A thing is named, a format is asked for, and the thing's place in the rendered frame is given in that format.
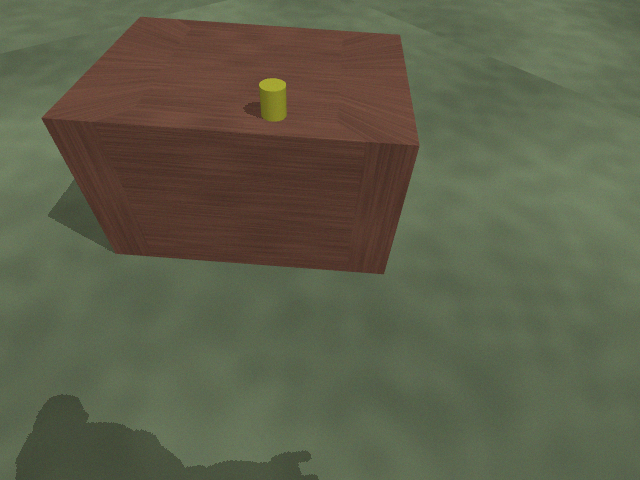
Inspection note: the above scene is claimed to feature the can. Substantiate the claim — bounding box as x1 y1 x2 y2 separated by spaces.
259 78 287 122

